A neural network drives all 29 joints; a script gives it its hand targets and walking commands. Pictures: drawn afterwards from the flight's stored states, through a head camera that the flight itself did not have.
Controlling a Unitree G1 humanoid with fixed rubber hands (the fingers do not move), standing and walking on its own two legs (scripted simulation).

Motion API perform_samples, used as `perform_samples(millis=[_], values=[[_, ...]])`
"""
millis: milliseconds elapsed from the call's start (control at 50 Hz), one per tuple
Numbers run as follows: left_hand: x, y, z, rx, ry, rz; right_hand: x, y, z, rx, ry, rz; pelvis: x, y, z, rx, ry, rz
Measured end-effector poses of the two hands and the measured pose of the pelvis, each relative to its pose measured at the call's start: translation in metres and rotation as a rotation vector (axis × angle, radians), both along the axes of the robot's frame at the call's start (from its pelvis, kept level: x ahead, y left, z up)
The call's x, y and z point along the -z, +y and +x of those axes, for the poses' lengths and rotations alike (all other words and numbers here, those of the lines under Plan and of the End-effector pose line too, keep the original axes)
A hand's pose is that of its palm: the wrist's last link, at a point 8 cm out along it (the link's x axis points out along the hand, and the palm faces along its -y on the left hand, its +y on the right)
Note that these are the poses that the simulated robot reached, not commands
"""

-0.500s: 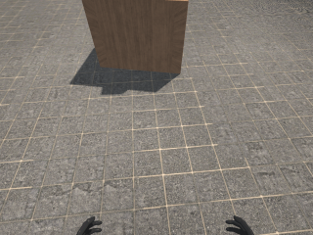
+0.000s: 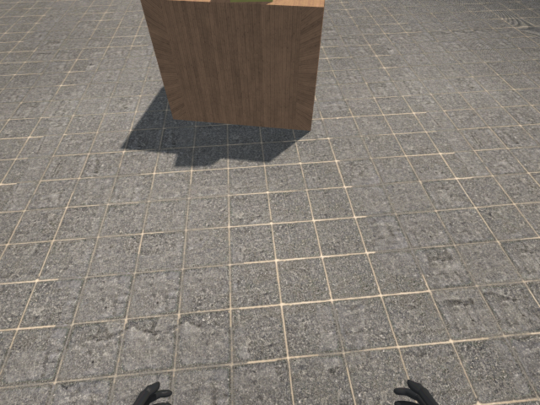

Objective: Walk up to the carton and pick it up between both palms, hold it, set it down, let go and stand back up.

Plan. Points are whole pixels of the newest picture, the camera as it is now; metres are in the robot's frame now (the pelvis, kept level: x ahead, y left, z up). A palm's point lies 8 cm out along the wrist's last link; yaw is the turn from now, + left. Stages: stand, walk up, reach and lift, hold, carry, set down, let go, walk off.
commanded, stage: stand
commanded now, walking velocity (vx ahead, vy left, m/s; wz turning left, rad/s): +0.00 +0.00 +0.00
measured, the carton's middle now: out of the picture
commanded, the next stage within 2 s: none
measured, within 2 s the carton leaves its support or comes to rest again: neither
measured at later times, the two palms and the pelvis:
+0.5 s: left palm out of the picture +0.09 +0.23 -0.11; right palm out of the picture +0.09 -0.23 -0.11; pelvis +0.00 +0.00 +0.00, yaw +0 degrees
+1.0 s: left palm out of the picture +0.05 +0.23 -0.12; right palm out of the picture +0.05 -0.23 -0.12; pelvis +0.01 +0.00 +0.01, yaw +0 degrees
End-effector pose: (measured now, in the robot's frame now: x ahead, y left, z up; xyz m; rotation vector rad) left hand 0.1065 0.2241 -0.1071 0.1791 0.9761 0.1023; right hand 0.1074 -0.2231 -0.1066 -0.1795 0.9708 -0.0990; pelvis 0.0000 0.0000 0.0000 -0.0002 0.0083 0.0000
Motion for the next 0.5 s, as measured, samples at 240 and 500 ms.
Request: perform_samples(millis=[240, 500], values=[[0.002, 0.002, -0.006, -0.016, 0.027, 0.003, 0.002, -0.001, -0.006, 0.017, 0.026, -0.003, -0.002, 0.001, 0.002, 0.001, -0.001, 0.000], [0.005, 0.005, -0.016, -0.036, 0.068, 0.006, 0.005, -0.003, -0.017, 0.038, 0.066, -0.007, -0.004, 0.001, 0.004, 0.001, -0.004, 0.000]])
